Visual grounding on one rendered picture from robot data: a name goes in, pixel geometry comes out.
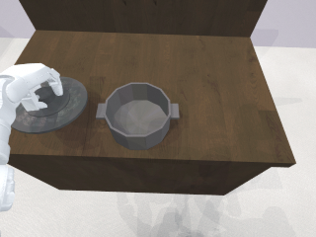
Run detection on lid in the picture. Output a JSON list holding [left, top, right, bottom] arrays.
[[11, 76, 88, 134]]

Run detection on robot left hand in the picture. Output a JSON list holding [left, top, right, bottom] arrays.
[[2, 63, 63, 112]]

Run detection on pot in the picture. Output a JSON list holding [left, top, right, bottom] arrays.
[[96, 82, 180, 150]]

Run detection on left robot forearm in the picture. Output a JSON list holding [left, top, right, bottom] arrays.
[[0, 72, 29, 165]]

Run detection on table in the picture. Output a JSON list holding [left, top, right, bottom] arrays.
[[7, 0, 296, 196]]

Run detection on left robot upper arm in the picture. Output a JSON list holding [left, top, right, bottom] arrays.
[[0, 165, 16, 237]]

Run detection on knob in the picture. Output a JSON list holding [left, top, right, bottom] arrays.
[[34, 87, 56, 104]]

